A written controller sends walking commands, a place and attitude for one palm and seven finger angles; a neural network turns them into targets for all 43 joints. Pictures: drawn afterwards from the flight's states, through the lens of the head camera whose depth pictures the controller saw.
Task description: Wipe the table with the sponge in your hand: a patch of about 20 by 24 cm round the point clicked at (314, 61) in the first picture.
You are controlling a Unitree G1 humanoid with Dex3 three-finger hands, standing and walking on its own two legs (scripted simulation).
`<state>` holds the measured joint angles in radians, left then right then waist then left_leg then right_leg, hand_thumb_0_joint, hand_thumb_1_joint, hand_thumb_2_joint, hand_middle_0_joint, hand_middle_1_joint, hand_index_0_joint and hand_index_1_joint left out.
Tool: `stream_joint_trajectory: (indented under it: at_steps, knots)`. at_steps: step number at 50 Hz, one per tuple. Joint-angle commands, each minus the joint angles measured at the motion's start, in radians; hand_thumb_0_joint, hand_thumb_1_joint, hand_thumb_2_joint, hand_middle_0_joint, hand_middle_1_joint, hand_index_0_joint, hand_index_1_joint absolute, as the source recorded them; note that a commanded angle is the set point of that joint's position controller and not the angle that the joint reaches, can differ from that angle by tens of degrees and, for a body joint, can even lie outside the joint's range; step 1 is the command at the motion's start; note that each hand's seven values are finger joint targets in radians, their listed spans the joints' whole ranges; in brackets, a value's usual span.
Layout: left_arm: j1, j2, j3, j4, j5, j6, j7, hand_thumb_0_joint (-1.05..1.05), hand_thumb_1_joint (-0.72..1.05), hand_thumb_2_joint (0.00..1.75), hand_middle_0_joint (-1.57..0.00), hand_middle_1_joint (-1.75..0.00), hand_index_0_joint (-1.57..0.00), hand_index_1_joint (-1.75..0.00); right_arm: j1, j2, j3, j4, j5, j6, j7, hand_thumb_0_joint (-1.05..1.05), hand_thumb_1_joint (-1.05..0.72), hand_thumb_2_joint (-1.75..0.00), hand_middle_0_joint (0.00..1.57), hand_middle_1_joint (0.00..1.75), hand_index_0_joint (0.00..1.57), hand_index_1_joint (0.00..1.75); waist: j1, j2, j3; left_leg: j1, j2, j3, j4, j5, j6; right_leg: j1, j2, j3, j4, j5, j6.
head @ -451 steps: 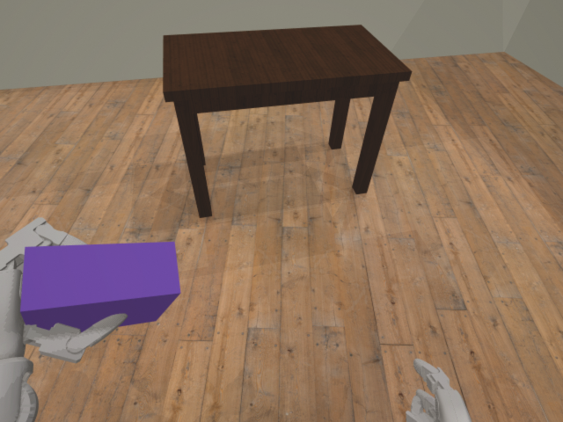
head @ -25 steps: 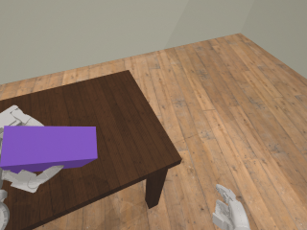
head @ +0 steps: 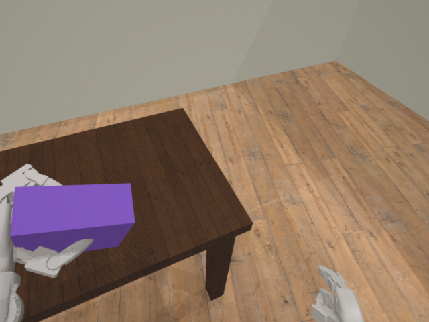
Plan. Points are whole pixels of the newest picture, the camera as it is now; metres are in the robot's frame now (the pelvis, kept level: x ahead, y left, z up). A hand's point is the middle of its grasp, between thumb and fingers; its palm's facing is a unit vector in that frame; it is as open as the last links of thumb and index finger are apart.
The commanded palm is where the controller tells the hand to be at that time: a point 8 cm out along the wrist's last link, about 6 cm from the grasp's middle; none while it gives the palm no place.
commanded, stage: come to a stop and stand still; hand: left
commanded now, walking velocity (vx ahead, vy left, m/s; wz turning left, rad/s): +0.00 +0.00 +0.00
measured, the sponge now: (93, 220) +0.23 +0.20 +0.13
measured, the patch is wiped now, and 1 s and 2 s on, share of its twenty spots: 0.00 0.00 0.00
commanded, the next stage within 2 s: look again from close up in 0.90 s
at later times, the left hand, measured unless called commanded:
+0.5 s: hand (34, 213) +0.24 +0.28 +0.14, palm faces +0.30 -0.84 -0.46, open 9.7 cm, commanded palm +0.16 +0.31 +0.17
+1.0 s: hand (17, 213) +0.23 +0.30 +0.15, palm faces +0.32 -0.85 -0.43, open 9.7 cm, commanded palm +0.16 +0.33 +0.17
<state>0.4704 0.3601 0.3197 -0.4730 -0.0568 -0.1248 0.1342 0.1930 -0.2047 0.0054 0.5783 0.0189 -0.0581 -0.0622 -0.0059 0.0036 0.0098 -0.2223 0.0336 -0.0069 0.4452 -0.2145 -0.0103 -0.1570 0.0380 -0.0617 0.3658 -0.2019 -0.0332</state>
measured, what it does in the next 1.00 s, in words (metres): shifts its weight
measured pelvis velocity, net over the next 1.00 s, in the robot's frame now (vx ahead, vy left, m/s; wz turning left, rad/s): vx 0.00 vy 0.05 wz -0.01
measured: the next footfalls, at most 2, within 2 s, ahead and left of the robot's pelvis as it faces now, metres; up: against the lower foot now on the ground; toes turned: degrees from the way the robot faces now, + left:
none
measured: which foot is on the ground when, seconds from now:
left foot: down 0.00-1.00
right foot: down 0.00-1.00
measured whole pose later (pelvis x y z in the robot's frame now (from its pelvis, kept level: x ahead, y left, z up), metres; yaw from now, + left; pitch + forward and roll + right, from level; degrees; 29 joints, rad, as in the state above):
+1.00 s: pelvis +0.00 +0.05 +0.00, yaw +0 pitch +1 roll -2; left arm 0.43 0.42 0.38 -0.54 -0.02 -0.18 0.09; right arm 0.16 -0.17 0.04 0.56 0.01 -0.10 0.00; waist 0.02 -0.05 0.10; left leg -0.27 -0.03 0.03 0.49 -0.23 0.06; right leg -0.20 -0.03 -0.03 0.39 -0.21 0.04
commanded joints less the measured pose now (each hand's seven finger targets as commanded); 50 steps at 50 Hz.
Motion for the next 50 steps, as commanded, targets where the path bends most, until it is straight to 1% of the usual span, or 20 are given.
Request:
stream_joint_trajectory:
  at_steps: [1,3,4,5,8,10,15,19,20,24,25,31,34,35,39,40,44,45,49,50]
  knots:
    - [-0.057,0.159,0.109,-0.212,-0.004,-0.067,0.019,0.0,0.1,1.3,-1.2,-1.6,-1.2,-1.6,-0.103,-0.112,-0.039,-0.156,-0.002,-0.06,-0.009,0.0,-0.9,-0.9,0.2,0.3,0.2,0.3,0.005,0.04,-0.094,0.002,0.047,-0.068,-0.072,0.059,0.037,0.024,-0.121,0.135,-0.072,0.096,0.011]
    - [-0.072,0.166,0.116,-0.223,-0.003,-0.07,0.021,0.0,0.1,1.3,-1.2,-1.6,-1.2,-1.6,-0.098,-0.114,-0.039,-0.152,-0.003,-0.062,-0.008,0.0,-0.9,-0.9,0.2,0.3,0.2,0.3,0.006,0.032,-0.111,-0.002,0.047,-0.071,-0.074,0.063,0.035,0.04,-0.12,0.129,-0.063,0.098,0.011]
    - [-0.984,0.934,0.382,-0.512,0.002,-0.226,0.003,0.0,0.1,1.3,-1.2,-1.6,-1.2,-1.6,0.04,-0.155,0.133,-0.26,0.084,-0.043,-0.082,0.0,-0.9,-0.9,0.2,0.3,0.2,0.3,-0.028,0.267,0.013,-0.233,0.016,-0.072,-0.151,-0.178,0.087,0.15,-0.016,0.057,0.019,-0.034,0.078]
    - [-0.636,0.444,0.369,-0.071,0.016,-0.172,-0.004,0.0,0.1,1.3,-1.2,-1.6,-1.2,-1.6,0.013,-0.081,-0.024,-0.161,0.057,-0.097,-0.065,0.0,-0.9,-0.9,0.2,0.3,0.2,0.3,0.005,0.072,0.002,-0.127,0.057,-0.051,-0.097,-0.16,0.056,-0.02,-0.061,0.052,-0.014,-0.218,0.039]
    - [-0.285,0.329,0.235,0.016,-0.011,-0.166,-0.028,0.0,0.1,1.3,-1.2,-1.6,-1.2,-1.6,-0.04,-0.155,-0.026,-0.144,0.003,-0.142,0.016,0.0,-0.9,-0.9,0.2,0.3,0.2,0.3,0.042,-0.019,-0.06,-0.027,0.003,-0.044,0.009,-0.087,0.034,-0.114,-0.136,0.186,-0.091,-0.131,-0.022]
    - [-0.123,0.214,0.144,-0.035,-0.024,-0.172,-0.044,0.0,0.1,1.3,-1.2,-1.6,-1.2,-1.6,-0.008,-0.156,-0.032,-0.141,0.009,-0.153,0.05,0.0,-0.9,-0.9,0.2,0.3,0.2,0.3,0.045,-0.007,-0.112,-0.001,0.01,-0.043,0.005,-0.048,0.037,-0.092,-0.139,0.166,-0.056,-0.083,-0.024]
    - [-0.065,0.221,0.157,-0.15,-0.008,-0.175,-0.02,0.0,0.1,1.3,-1.2,-1.6,-1.2,-1.6,-0.05,-0.155,-0.034,-0.124,0.008,-0.166,0.056,0.0,-0.9,-0.9,0.2,0.3,0.2,0.3,0.038,-0.016,-0.108,0.014,0.035,-0.055,-0.052,0.022,0.04,-0.064,-0.114,0.114,-0.009,0.026,0.006]
    - [-0.16,0.375,0.29,-0.214,0.016,-0.178,0.001,0.0,0.1,1.3,-1.2,-1.6,-1.2,-1.6,-0.074,-0.172,-0.043,-0.108,-0.008,-0.15,0.039,0.0,-0.9,-0.9,0.2,0.3,0.2,0.3,0.028,0.027,-0.141,0.003,0.035,-0.074,-0.051,0.063,0.037,0.004,-0.11,0.115,0.028,0.109,0.007]
    - [-0.168,0.304,0.24,-0.229,0.013,-0.175,-0.003,0.0,0.1,1.3,-1.2,-1.6,-1.2,-1.6,-0.074,-0.147,-0.04,-0.115,-0.007,-0.143,0.038,0.0,-0.9,-0.9,0.2,0.3,0.2,0.3,0.024,0.035,-0.136,-0.011,0.037,-0.071,-0.052,0.091,0.034,0.027,-0.121,0.092,0.031,0.135,0.008]
    - [-0.109,0.325,0.252,-0.265,0.016,-0.164,0.008,0.0,0.1,1.3,-1.2,-1.6,-1.2,-1.6,-0.07,-0.161,-0.051,-0.11,-0.007,-0.145,0.047,0.0,-0.9,-0.9,0.2,0.3,0.2,0.3,0.031,0.126,-0.178,0.029,0.035,-0.076,-0.028,0.187,0.033,0.049,-0.119,0.097,0.054,0.207,0.001]
    - [-0.117,0.259,0.197,-0.308,0.016,-0.168,0.002,0.0,0.1,1.3,-1.2,-1.6,-1.2,-1.6,-0.065,-0.147,-0.05,-0.115,-0.008,-0.144,0.05,0.0,-0.9,-0.9,0.2,0.3,0.2,0.3,0.027,0.125,-0.181,0.037,0.039,-0.071,-0.019,0.24,0.027,0.055,-0.127,0.075,0.054,0.233,0.002]
    - [-0.056,0.221,0.181,-0.272,0.022,-0.152,0.0,0.0,0.1,1.3,-1.2,-1.6,-1.2,-1.6,-0.055,-0.156,-0.061,-0.113,-0.009,-0.126,0.056,0.0,-0.9,-0.9,0.2,0.3,0.2,0.3,0.022,0.088,-0.171,0.095,0.072,-0.084,-0.014,0.417,0.004,0.0,-0.116,0.055,0.064,0.25,0.011]
    - [-0.045,0.248,0.214,-0.219,0.025,-0.135,-0.001,0.0,0.1,1.3,-1.2,-1.6,-1.2,-1.6,-0.063,-0.157,-0.063,-0.116,-0.009,-0.107,0.053,0.0,-0.9,-0.9,0.2,0.3,0.2,0.3,0.023,0.074,-0.176,0.101,0.076,-0.09,-0.032,0.395,0.004,-0.005,-0.103,0.066,0.07,0.223,0.014]
    - [-0.067,0.183,0.156,-0.244,0.024,-0.138,-0.011,0.0,0.1,1.3,-1.2,-1.6,-1.2,-1.6,-0.061,-0.135,-0.055,-0.131,-0.009,-0.1,0.051,0.0,-0.9,-0.9,0.2,0.3,0.2,0.3,0.018,0.069,-0.163,0.103,0.081,-0.084,-0.03,0.416,-0.002,-0.01,-0.11,0.049,0.062,0.221,0.014]
    - [-0.084,0.262,0.215,-0.249,0.029,-0.125,-0.01,0.0,0.1,1.3,-1.2,-1.6,-1.2,-1.6,-0.079,-0.151,-0.055,-0.145,-0.011,-0.09,0.049,0.0,-0.9,-0.9,0.2,0.3,0.2,0.3,0.024,0.091,-0.175,0.092,0.082,-0.09,-0.05,0.335,0.0,0.006,-0.102,0.067,0.062,0.187,0.014]
    - [-0.089,0.18,0.149,-0.262,0.023,-0.127,-0.019,0.0,0.1,1.3,-1.2,-1.6,-1.2,-1.6,-0.079,-0.121,-0.042,-0.156,-0.011,-0.085,0.049,0.0,-0.9,-0.9,0.2,0.3,0.2,0.3,0.02,0.068,-0.157,0.078,0.082,-0.085,-0.051,0.327,-0.003,0.008,-0.108,0.049,0.046,0.187,0.014]
    - [-0.081,0.261,0.211,-0.278,0.029,-0.12,-0.013,0.0,0.1,1.3,-1.2,-1.6,-1.2,-1.6,-0.083,-0.144,-0.048,-0.155,-0.012,-0.089,0.047,0.0,-0.9,-0.9,0.2,0.3,0.2,0.3,0.022,0.101,-0.177,0.068,0.077,-0.089,-0.061,0.248,0.005,0.033,-0.105,0.075,0.045,0.189,0.011]
    - [-0.084,0.178,0.145,-0.288,0.022,-0.123,-0.021,0.0,0.1,1.3,-1.2,-1.6,-1.2,-1.6,-0.084,-0.117,-0.036,-0.165,-0.012,-0.087,0.047,0.0,-0.9,-0.9,0.2,0.3,0.2,0.3,0.018,0.097,-0.159,0.05,0.076,-0.083,-0.065,0.236,0.001,0.033,-0.112,0.056,0.032,0.179,0.012]
    - [-0.05,0.264,0.22,-0.262,0.027,-0.121,-0.015,0.0,0.1,1.3,-1.2,-1.6,-1.2,-1.6,-0.075,-0.139,-0.045,-0.155,-0.011,-0.091,0.042,0.0,-0.9,-0.9,0.2,0.3,0.2,0.3,0.021,0.087,-0.171,0.042,0.075,-0.089,-0.069,0.194,0.009,0.047,-0.109,0.073,0.028,0.182,0.012]
    - [-0.06,0.177,0.149,-0.277,0.019,-0.124,-0.025,0.0,0.1,1.3,-1.2,-1.6,-1.2,-1.6,-0.076,-0.114,-0.035,-0.166,-0.009,-0.089,0.043,0.0,-0.9,-0.9,0.2,0.3,0.2,0.3,0.014,0.079,-0.162,0.037,0.073,-0.08,-0.069,0.195,0.004,0.047,-0.116,0.059,0.021,0.181,0.012]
